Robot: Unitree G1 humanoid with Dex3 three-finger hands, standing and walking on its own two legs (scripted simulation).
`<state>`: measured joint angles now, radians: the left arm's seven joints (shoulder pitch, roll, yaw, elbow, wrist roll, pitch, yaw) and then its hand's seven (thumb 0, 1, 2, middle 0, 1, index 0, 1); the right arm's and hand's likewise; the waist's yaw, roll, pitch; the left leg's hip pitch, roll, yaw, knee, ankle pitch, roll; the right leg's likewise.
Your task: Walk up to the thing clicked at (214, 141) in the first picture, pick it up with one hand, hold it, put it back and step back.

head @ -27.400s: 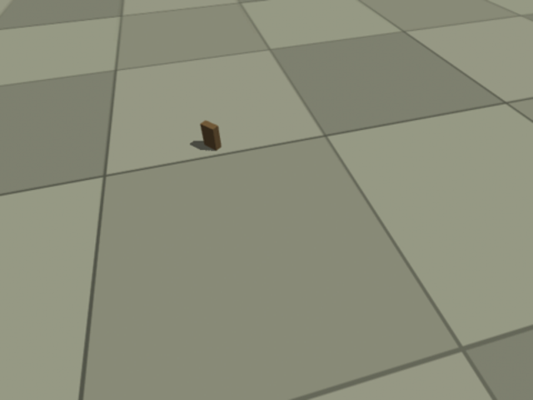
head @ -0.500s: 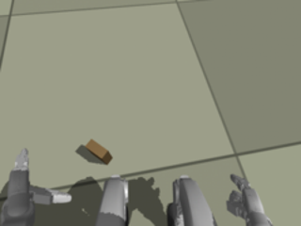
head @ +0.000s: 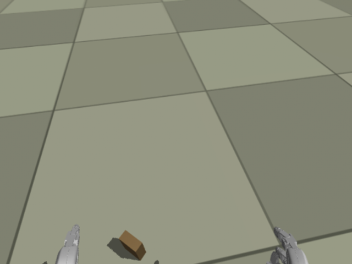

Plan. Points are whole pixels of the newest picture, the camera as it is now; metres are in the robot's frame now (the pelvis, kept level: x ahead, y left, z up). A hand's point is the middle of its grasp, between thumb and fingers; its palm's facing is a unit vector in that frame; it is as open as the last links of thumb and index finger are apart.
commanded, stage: home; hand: left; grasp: from the side
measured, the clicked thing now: (133, 245) +0.38 +0.22 -0.64
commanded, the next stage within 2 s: stand in 1.76 s
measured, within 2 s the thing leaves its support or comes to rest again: neither
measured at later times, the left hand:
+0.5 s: hand out of the picture +0.16 +0.17 -0.04, palm faces +0.12 -0.95 -0.29, open 17.4 cm
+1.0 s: hand out of the picture +0.15 +0.17 -0.04, palm faces +0.12 -0.95 -0.29, open 17.3 cm
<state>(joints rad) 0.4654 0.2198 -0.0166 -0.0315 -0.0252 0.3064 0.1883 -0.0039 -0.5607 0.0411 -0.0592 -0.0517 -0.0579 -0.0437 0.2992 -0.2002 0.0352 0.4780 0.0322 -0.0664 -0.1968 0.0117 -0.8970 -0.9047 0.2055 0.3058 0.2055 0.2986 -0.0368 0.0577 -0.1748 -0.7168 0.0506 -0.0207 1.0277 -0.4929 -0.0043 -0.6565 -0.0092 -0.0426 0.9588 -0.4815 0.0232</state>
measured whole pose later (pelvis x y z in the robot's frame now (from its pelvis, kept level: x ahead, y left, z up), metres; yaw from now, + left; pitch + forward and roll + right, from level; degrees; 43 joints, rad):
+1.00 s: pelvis -0.02 -0.02 +0.01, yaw +1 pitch +6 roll -2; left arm 0.47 0.21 -0.01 0.01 -0.01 0.25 0.14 -0.01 -0.52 0.07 -0.06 -0.06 -0.06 -0.05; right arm 0.28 -0.21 0.04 0.51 0.01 -0.13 -0.19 0.01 -0.90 -0.90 0.21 0.31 0.21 0.30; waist -0.02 0.04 -0.11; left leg -0.63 0.05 -0.03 0.95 -0.43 -0.02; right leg -0.58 -0.01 -0.05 0.91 -0.44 0.00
